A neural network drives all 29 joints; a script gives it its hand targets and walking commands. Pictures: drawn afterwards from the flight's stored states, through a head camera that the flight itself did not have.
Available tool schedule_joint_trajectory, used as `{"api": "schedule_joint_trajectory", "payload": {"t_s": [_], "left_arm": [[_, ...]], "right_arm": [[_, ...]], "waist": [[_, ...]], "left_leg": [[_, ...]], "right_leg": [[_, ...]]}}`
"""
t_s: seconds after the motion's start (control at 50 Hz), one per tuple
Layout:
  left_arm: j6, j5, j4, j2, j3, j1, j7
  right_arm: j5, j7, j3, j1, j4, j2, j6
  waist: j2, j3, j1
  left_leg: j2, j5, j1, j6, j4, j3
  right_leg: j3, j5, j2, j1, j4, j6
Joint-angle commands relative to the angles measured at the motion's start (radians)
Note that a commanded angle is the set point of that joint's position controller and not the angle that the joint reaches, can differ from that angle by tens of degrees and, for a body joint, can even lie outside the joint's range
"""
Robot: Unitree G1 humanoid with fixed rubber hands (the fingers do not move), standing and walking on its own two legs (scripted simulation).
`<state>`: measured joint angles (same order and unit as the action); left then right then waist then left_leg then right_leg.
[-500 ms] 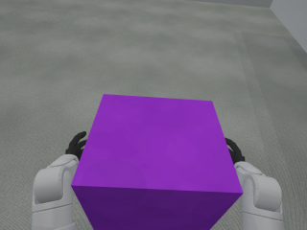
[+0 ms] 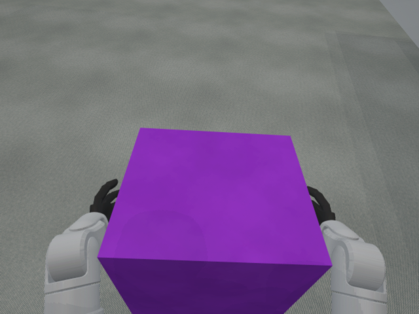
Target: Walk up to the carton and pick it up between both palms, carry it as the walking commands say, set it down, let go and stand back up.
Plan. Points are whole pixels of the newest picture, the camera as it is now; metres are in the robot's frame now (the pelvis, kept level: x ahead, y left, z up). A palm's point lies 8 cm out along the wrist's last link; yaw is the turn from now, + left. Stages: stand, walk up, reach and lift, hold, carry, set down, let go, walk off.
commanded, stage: carry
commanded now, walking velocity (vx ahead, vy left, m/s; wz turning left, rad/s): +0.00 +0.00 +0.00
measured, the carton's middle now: (210, 228) +0.28 +0.00 +0.01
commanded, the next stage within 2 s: none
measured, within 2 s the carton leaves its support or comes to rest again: neither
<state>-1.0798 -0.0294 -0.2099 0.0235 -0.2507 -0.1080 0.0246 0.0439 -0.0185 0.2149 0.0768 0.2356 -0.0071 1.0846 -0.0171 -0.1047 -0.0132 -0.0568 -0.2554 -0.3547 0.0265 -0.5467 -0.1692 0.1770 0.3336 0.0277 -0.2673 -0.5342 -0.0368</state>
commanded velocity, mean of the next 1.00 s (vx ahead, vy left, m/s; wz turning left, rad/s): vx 0.00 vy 0.00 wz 0.00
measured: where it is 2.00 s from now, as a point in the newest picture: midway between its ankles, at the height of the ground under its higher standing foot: outside the picture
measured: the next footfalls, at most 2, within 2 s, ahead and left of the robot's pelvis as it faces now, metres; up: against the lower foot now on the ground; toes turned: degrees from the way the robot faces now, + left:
none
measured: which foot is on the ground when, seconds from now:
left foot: down 0.00-1.00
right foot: down 0.00-1.00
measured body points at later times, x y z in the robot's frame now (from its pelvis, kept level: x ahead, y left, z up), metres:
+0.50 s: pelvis +0.01 -0.02 +0.00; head -0.01 -0.02 +0.44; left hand +0.28 +0.19 +0.04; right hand +0.28 -0.21 +0.03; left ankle +0.02 +0.10 -0.73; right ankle -0.03 -0.09 -0.73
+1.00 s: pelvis +0.01 +0.00 +0.00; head -0.01 -0.01 +0.45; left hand +0.28 +0.19 +0.04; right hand +0.27 -0.20 +0.03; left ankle +0.02 +0.10 -0.73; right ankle -0.03 -0.09 -0.73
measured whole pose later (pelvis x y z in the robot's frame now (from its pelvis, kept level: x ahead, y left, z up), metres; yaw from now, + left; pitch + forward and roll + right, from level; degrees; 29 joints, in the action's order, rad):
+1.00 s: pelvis +0.01 +0.00 +0.00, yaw +0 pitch +2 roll +0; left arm -0.92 -0.01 -0.09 0.03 -0.22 -0.07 0.06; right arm 0.02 -0.06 0.19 0.04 0.11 -0.02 0.91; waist -0.02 -0.10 -0.01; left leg -0.07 -0.29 -0.33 0.01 -0.58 -0.17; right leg 0.18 0.36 0.02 -0.23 -0.55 -0.04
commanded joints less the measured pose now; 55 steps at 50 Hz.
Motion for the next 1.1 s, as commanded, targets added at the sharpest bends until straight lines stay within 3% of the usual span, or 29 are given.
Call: {"api": "schedule_joint_trajectory", "payload": {"t_s": [0.0,0.02,0.04,0.08,0.16,0.3,0.36,0.4,0.42,0.44,0.46,0.48,0.52,0.56,0.6,0.66,0.74,0.76,0.8,0.84,0.88,0.94,0.96,0.98,1.0,1.02,1.04,1.06,1.08], "left_arm": [[0.033,-0.178,-0.137,-0.715,0.695,-0.498,0.156],[0.03,-0.221,-0.232,-0.711,0.743,-0.547,0.159],[0.04,-0.161,-0.114,-0.676,0.682,-0.472,0.158],[0.053,-0.198,-0.207,-0.72,0.741,-0.495,0.157],[0.063,-0.195,-0.208,-0.698,0.729,-0.512,0.153],[0.082,-0.144,-0.078,-0.686,0.663,-0.424,0.154],[0.116,-0.158,-0.118,-0.701,0.68,-0.475,0.158],[0.124,-0.149,-0.102,-0.681,0.672,-0.48,0.157],[0.15,-0.092,-0.005,-0.657,0.611,-0.457,0.156],[0.16,-0.105,-0.036,-0.667,0.63,-0.458,0.155],[0.18,-0.062,0.049,-0.631,0.588,-0.439,0.153],[0.186,-0.101,-0.054,-0.64,0.633,-0.445,0.153],[0.204,-0.139,-0.165,-0.664,0.679,-0.521,0.141],[0.206,-0.145,-0.194,-0.678,0.697,-0.538,0.132],[0.206,-0.099,-0.123,-0.636,0.667,-0.489,0.127],[0.194,-0.104,-0.095,-0.633,0.67,-0.417,0.131],[0.186,-0.124,-0.103,-0.646,0.682,-0.423,0.134],[0.192,-0.105,-0.069,-0.629,0.661,-0.409,0.136],[0.183,-0.156,-0.18,-0.653,0.713,-0.482,0.134],[0.191,-0.122,-0.096,-0.633,0.661,-0.462,0.137],[0.2,-0.124,-0.118,-0.637,0.659,-0.409,0.138],[0.211,-0.085,-0.032,-0.637,0.622,-0.378,0.134],[0.208,-0.131,-0.12,-0.65,0.672,-0.433,0.138],[0.211,-0.143,-0.166,-0.648,0.683,-0.457,0.134],[0.206,-0.113,-0.088,-0.631,0.638,-0.439,0.136],[0.207,-0.124,-0.144,-0.617,0.651,-0.433,0.133],[0.204,-0.138,-0.18,-0.641,0.678,-0.464,0.131],[0.197,-0.082,-0.019,-0.629,0.62,-0.407,0.137],[0.196,-0.12,-0.107,-0.619,0.667,-0.447,0.133]], "right_arm": [[0.146,-0.156,-0.661,0.438,0.067,0.727,-0.033],[0.177,-0.154,-0.689,0.469,0.143,0.742,-0.036],[0.13,-0.151,-0.646,0.431,0.049,0.699,-0.045],[0.175,-0.151,-0.709,0.495,0.183,0.727,-0.059],[0.164,-0.148,-0.687,0.465,0.141,0.722,-0.068],[0.139,-0.146,-0.664,0.467,0.1,0.702,-0.09],[0.129,-0.146,-0.661,0.468,0.086,0.718,-0.117],[0.124,-0.148,-0.651,0.463,0.055,0.716,-0.127],[0.08,-0.149,-0.6,0.476,-0.021,0.682,-0.155],[0.098,-0.146,-0.631,0.508,0.045,0.687,-0.167],[0.052,-0.147,-0.577,0.499,-0.036,0.642,-0.191],[0.082,-0.142,-0.63,0.452,0.017,0.677,-0.194],[0.115,-0.145,-0.656,0.462,0.068,0.705,-0.201],[0.117,-0.141,-0.65,0.476,0.098,0.701,-0.204],[0.065,-0.139,-0.585,0.406,-0.007,0.667,-0.212],[0.069,-0.127,-0.601,0.407,0.044,0.646,-0.205],[0.078,-0.13,-0.611,0.374,0.049,0.645,-0.193],[0.058,-0.13,-0.596,0.374,0.014,0.628,-0.196],[0.106,-0.128,-0.643,0.437,0.097,0.661,-0.184],[0.081,-0.129,-0.622,0.441,0.052,0.645,-0.196],[0.095,-0.124,-0.641,0.435,0.117,0.643,-0.207],[0.065,-0.131,-0.6,0.428,0.058,0.623,-0.215],[0.096,-0.129,-0.638,0.435,0.105,0.658,-0.214],[0.114,-0.133,-0.648,0.464,0.142,0.659,-0.213],[0.08,-0.13,-0.613,0.42,0.03,0.65,-0.204],[0.093,-0.125,-0.637,0.412,0.089,0.65,-0.208],[0.107,-0.129,-0.642,0.413,0.095,0.676,-0.2],[0.06,-0.13,-0.583,0.414,-0.016,0.64,-0.198],[0.083,-0.127,-0.608,0.407,0.035,0.634,-0.195]], "waist": [[0.022,-0.251,-0.001],[-0.016,-0.275,-0.001],[0.037,-0.256,-0.001],[-0.007,-0.275,-0.001],[-0.034,-0.248,-0.002],[0.059,-0.242,0.0],[0.102,-0.25,0.001],[0.029,-0.215,0.001],[0.037,-0.212,0.003],[0.067,-0.211,0.005],[0.029,-0.176,0.007],[0.067,-0.195,0.002],[0.014,-0.213,0.006],[-0.053,-0.228,0.007],[-0.091,-0.222,0.005],[-0.025,-0.252,0.004],[-0.042,-0.24,0.0],[-0.039,-0.246,0.001],[-0.002,-0.223,0.002],[0.065,-0.21,0.004],[0.034,-0.244,0.005],[0.014,-0.218,0.004],[0.014,-0.23,0.003],[0.027,-0.261,0.003],[0.063,-0.214,0.003],[0.072,-0.248,0.001],[0.029,-0.236,0.002],[0.016,-0.176,0.0],[-0.025,-0.184,0.001]], "left_leg": [[-0.104,0.273,0.18,0.01,0.019,0.115],[-0.102,0.317,0.159,0.014,0.016,0.12],[-0.1,0.284,0.144,0.008,0.013,0.117],[-0.115,0.39,0.193,0.008,0.017,0.117],[-0.113,0.437,0.166,0.009,0.007,0.12],[-0.103,0.35,0.155,0.001,-0.02,0.103],[-0.078,0.25,0.131,-0.004,-0.052,0.073],[-0.093,0.276,0.12,-0.015,-0.022,0.083],[-0.083,0.206,0.127,-0.014,-0.015,0.077],[-0.087,0.183,0.108,-0.01,-0.02,0.079],[-0.086,0.158,0.1,-0.017,-0.015,0.076],[-0.087,0.158,0.102,-0.014,-0.01,0.082],[-0.094,0.204,0.113,-0.015,0.005,0.086],[-0.107,0.284,0.159,-0.003,0.03,0.105],[-0.117,0.292,0.18,-0.001,0.026,0.107],[-0.102,0.369,0.17,-0.001,-0.015,0.088],[-0.12,0.459,0.201,0.012,0.01,0.115],[-0.126,0.386,0.228,0.004,0.024,0.102],[-0.114,0.396,0.205,0.006,0.002,0.095],[-0.106,0.264,0.149,0.006,0.021,0.096],[-0.099,0.28,0.155,0.008,0.01,0.096],[-0.114,0.325,0.181,0.003,0.024,0.098],[-0.114,0.317,0.186,0.005,0.016,0.094],[-0.117,0.366,0.199,0.013,0.017,0.112],[-0.109,0.312,0.162,0.009,0.017,0.108],[-0.104,0.288,0.185,0.009,0.006,0.096],[-0.102,0.268,0.165,0.012,0.026,0.104],[-0.104,0.203,0.137,0.003,0.052,0.098],[-0.108,0.237,0.158,0.002,0.058,0.103]], "right_leg": [[-0.142,-0.366,0.136,0.029,0.11,0.018],[-0.13,-0.387,0.135,0.068,0.085,0.01],[-0.131,-0.395,0.139,0.075,0.1,0.02],[-0.126,-0.403,0.126,0.063,0.062,0.007],[-0.105,-0.376,0.114,0.067,0.055,0.01],[-0.115,-0.481,0.123,0.078,0.071,0.012],[-0.133,-0.677,0.149,0.114,0.069,0.025],[-0.121,-0.551,0.137,0.101,0.068,0.015],[-0.132,-0.499,0.138,0.074,0.09,0.023],[-0.128,-0.483,0.142,0.088,0.105,0.025],[-0.144,-0.463,0.146,0.054,0.124,0.034],[-0.128,-0.471,0.142,0.093,0.125,0.027],[-0.132,-0.494,0.143,0.11,0.097,0.019],[-0.112,-0.344,0.11,0.073,0.088,0.004],[-0.117,-0.309,0.108,0.05,0.109,0.016],[-0.112,-0.506,0.125,0.108,0.071,0.024],[-0.091,-0.375,0.097,0.056,0.054,0.002],[-0.106,-0.315,0.103,0.035,0.078,0.007],[-0.11,-0.426,0.113,0.053,0.075,0.008],[-0.112,-0.405,0.125,0.082,0.106,0.019],[-0.109,-0.425,0.123,0.107,0.076,-0.002],[-0.104,-0.374,0.109,0.059,0.093,-0.001],[-0.109,-0.393,0.112,0.061,0.093,0.001],[-0.106,-0.398,0.106,0.073,0.073,0.002],[-0.111,-0.387,0.109,0.064,0.095,0.004],[-0.109,-0.422,0.112,0.08,0.102,0.004],[-0.114,-0.383,0.116,0.076,0.096,0.001],[-0.111,-0.312,0.118,0.06,0.113,-0.007],[-0.111,-0.284,0.112,0.045,0.101,-0.003]]}}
